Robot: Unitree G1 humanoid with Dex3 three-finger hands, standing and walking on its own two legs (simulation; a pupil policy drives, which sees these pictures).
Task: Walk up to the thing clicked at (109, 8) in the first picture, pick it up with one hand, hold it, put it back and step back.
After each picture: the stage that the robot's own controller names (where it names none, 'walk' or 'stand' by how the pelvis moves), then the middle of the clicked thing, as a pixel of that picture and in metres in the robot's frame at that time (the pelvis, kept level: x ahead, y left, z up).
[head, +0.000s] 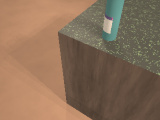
stand; (113, 14) +0.67 -0.11 +0.12
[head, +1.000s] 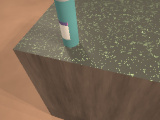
walk; (67, 17) +0.57 +0.10 +0.14
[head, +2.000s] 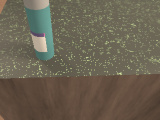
stand; (40, 27) +0.48 +0.16 +0.15
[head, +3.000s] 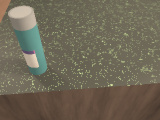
stand; (31, 44) +0.45 +0.20 +0.12
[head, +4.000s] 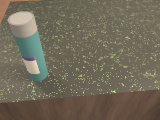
stand; (31, 51) +0.42 +0.19 +0.12
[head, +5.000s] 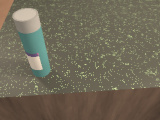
stand; (34, 47) +0.44 +0.19 +0.12
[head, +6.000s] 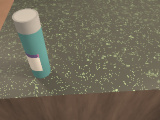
stand; (35, 48) +0.43 +0.19 +0.12
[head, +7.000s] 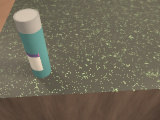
rise first; (35, 47) +0.44 +0.19 +0.12
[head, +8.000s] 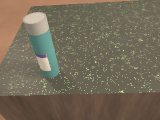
rise first; (44, 49) +0.44 +0.19 +0.13
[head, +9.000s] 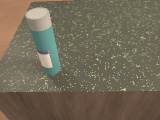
go down; (45, 45) +0.45 +0.18 +0.13
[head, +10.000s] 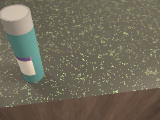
go down; (26, 49) +0.41 +0.17 +0.14
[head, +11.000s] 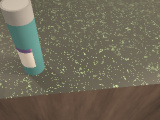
close in; (27, 41) +0.43 +0.17 +0.15
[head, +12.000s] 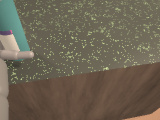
close; (6, 23) +0.46 +0.20 +0.18
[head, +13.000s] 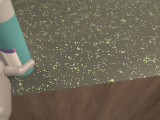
lift; (10, 41) +0.41 +0.20 +0.17
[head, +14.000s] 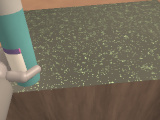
lift; (16, 42) +0.33 +0.18 +0.26
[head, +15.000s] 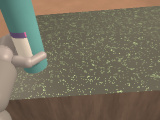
hold; (23, 27) +0.34 +0.17 +0.30
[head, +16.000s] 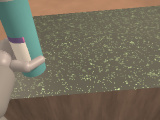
hold; (21, 31) +0.34 +0.17 +0.30
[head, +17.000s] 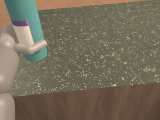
crouch; (24, 16) +0.39 +0.16 +0.30
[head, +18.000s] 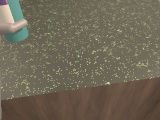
lower; out of the picture +0.49 +0.20 +0.29
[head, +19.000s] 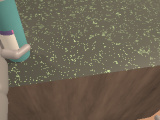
lower; (8, 24) +0.47 +0.20 +0.17
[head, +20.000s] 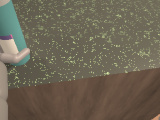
lower; (7, 28) +0.45 +0.21 +0.17
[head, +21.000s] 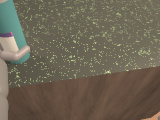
lower; (7, 26) +0.46 +0.20 +0.17
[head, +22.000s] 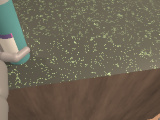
lower; (7, 27) +0.46 +0.21 +0.17
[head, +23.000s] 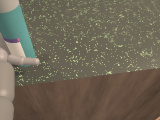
open; (14, 31) +0.45 +0.19 +0.17
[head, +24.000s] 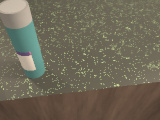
sink last; (26, 44) +0.42 +0.18 +0.16
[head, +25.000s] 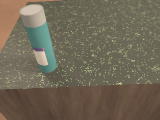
stand; (41, 42) +0.46 +0.19 +0.14
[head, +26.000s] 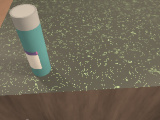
stand; (34, 45) +0.43 +0.19 +0.13
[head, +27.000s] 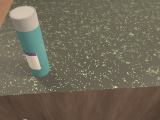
stand; (33, 46) +0.43 +0.19 +0.13
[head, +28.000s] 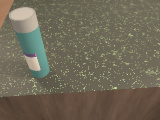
stand; (33, 47) +0.43 +0.19 +0.13
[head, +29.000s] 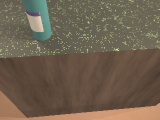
walk; (36, 6) +0.54 +0.17 +0.15
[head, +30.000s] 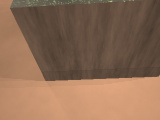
walk; out of the picture +0.88 +0.18 +0.14
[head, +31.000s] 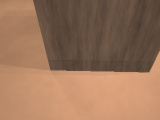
stand; out of the picture +1.17 +0.14 +0.14
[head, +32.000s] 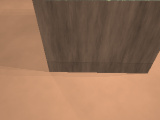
stand; out of the picture +1.15 +0.13 +0.12
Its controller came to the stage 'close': yes
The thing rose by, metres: 0.22
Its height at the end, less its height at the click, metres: +0.00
